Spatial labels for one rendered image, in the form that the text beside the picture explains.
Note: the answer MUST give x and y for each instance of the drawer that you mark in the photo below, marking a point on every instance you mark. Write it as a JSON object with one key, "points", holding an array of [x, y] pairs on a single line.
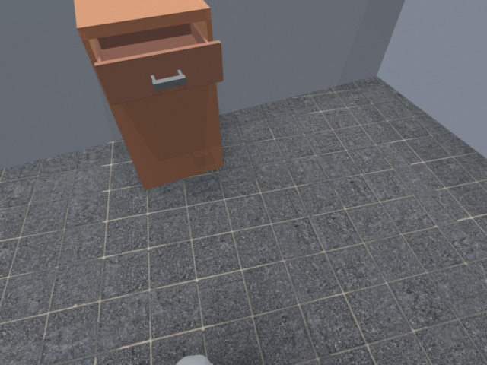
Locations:
{"points": [[127, 61]]}

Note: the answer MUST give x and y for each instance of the cabinet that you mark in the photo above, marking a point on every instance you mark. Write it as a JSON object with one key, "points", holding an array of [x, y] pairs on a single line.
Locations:
{"points": [[169, 136]]}

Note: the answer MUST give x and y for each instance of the handle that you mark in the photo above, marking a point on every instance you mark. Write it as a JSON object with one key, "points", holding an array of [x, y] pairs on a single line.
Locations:
{"points": [[164, 83]]}

